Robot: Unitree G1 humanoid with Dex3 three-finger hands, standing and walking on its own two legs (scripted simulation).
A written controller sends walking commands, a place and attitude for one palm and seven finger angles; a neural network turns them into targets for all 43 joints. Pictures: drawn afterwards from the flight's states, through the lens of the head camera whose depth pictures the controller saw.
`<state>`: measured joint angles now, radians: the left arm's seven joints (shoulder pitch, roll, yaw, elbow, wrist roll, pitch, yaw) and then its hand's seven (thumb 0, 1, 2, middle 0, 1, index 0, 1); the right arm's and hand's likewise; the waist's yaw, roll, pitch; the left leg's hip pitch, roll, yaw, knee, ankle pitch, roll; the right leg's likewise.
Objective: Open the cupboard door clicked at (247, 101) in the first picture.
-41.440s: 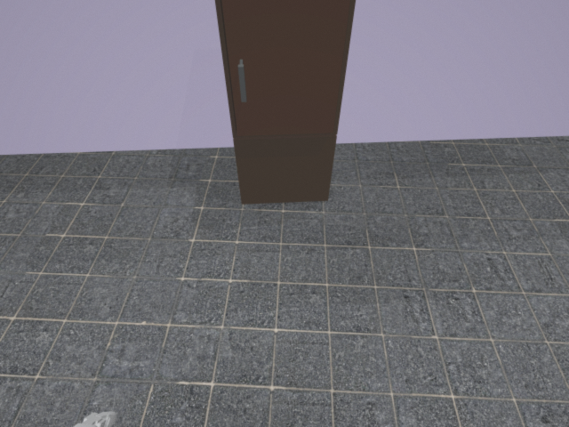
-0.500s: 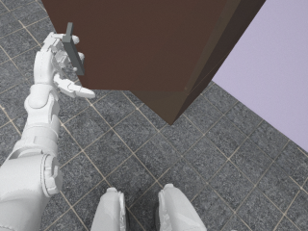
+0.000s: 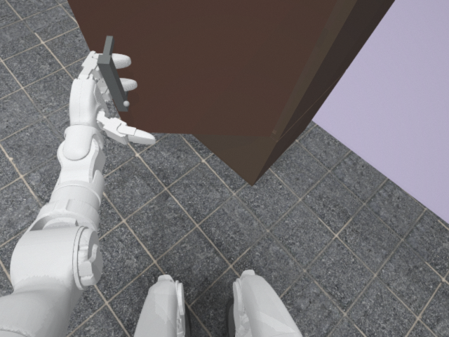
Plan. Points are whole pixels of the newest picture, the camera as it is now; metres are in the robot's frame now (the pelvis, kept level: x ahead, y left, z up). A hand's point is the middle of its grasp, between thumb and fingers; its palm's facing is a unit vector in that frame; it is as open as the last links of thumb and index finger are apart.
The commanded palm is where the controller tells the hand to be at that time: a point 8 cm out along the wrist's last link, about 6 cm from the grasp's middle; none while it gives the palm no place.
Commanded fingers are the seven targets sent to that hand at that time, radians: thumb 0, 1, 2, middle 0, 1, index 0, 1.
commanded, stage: slide the fingers in behind the handle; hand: left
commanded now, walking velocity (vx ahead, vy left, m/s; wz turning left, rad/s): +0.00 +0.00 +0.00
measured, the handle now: (116, 77) +0.57 +0.16 +0.03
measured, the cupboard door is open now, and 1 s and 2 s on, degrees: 43 44 73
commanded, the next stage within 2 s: close the thumb around the handle in 0.30 s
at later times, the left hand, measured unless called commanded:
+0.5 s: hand (127, 103) +0.51 +0.14 +0.03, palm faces -0.06 -1.00 -0.01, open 13.9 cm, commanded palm +0.48 +0.17 +0.04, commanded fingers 0.00 -0.16 0.44 -0.32 -1.24 -0.32 -1.24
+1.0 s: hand (125, 104) +0.50 +0.14 +0.04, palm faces -0.05 -1.00 -0.01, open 6.0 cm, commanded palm +0.48 +0.18 +0.04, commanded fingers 0.00 0.90 0.90 -0.40 -1.35 -0.40 -1.35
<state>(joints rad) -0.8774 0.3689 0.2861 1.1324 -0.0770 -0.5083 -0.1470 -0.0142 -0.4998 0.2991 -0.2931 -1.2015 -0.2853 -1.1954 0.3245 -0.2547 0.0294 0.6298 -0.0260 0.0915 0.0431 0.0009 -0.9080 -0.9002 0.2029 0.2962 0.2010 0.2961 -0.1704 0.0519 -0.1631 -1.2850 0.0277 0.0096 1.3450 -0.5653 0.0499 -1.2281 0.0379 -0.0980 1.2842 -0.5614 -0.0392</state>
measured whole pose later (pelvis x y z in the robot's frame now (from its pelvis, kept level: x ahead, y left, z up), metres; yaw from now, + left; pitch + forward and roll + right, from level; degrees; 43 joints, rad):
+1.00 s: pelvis +0.01 +0.00 +0.00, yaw +0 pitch +29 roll -4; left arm -0.84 0.35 0.28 1.11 -0.08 -0.53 -0.15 0.00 0.67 0.80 -0.36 -1.30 -0.36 -1.32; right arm 0.31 -0.25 0.02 0.63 -0.03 0.10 0.04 0.00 -0.91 -0.90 0.20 0.30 0.20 0.30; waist -0.16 0.05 -0.17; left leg -1.26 0.02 0.01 1.33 -0.57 0.05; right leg -1.21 0.04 -0.09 1.27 -0.57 -0.03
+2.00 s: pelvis +0.02 -0.02 +0.02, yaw +2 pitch +23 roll +0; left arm -0.07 -0.10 -0.12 0.40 0.11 -0.48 0.50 0.01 0.71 0.78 -0.34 -1.28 -0.35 -1.31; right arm 0.14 -0.17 0.00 0.54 -0.08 0.05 0.07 0.00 -0.91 -0.90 0.20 0.30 0.20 0.30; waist -0.01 0.02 -0.21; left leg -1.07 0.00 0.03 1.25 -0.57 0.02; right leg -1.04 0.02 -0.07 1.24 -0.60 -0.06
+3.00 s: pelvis +0.01 -0.05 +0.01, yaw +5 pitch +21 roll +1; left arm 0.12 -0.09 -0.27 0.26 0.11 -0.46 0.53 0.00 -0.39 0.35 -0.29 -1.12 -0.30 -1.11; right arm 0.19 -0.19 0.00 0.58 -0.07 -0.09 0.03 0.01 -0.91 -0.90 0.20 0.30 0.20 0.30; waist -0.02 0.04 -0.21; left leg -1.09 -0.01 -0.02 1.27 -0.55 -0.02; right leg -1.05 0.01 -0.12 1.28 -0.61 -0.10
